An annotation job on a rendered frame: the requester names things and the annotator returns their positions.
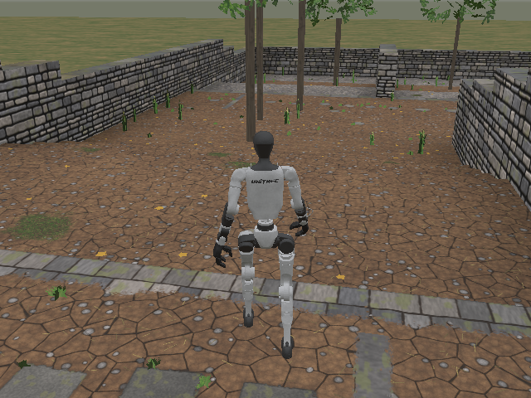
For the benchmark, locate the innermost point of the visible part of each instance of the robot right hand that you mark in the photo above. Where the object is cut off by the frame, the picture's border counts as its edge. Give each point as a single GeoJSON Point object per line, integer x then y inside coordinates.
{"type": "Point", "coordinates": [296, 225]}

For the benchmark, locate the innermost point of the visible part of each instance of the right robot upper arm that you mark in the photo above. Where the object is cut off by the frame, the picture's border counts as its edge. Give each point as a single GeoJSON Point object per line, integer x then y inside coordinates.
{"type": "Point", "coordinates": [294, 186]}

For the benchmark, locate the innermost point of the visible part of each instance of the right robot forearm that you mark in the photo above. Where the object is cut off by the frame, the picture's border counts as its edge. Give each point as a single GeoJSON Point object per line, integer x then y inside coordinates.
{"type": "Point", "coordinates": [302, 215]}

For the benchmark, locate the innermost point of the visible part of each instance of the right robot shin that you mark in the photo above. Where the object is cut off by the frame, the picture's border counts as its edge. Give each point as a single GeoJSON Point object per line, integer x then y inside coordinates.
{"type": "Point", "coordinates": [287, 316]}

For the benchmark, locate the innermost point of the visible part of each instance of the robot left hand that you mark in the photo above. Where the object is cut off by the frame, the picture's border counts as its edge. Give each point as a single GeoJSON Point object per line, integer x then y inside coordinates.
{"type": "Point", "coordinates": [217, 253]}

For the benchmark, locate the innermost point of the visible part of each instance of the robot shin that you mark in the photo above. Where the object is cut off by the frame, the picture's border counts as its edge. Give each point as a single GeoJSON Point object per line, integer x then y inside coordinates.
{"type": "Point", "coordinates": [287, 316]}
{"type": "Point", "coordinates": [247, 291]}

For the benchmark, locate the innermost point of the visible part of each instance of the left robot forearm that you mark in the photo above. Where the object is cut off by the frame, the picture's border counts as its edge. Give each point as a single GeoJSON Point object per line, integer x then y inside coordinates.
{"type": "Point", "coordinates": [225, 227]}

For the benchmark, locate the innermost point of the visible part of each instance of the left robot shin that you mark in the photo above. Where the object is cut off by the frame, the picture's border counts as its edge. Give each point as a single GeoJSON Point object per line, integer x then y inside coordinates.
{"type": "Point", "coordinates": [247, 291]}

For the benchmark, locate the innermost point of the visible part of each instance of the left robot upper arm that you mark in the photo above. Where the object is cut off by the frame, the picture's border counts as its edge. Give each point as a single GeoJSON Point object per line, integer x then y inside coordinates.
{"type": "Point", "coordinates": [237, 177]}

